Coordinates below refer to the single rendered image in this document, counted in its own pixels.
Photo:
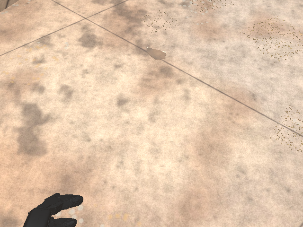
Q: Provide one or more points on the robot left hand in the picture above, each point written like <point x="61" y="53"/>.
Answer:
<point x="40" y="216"/>

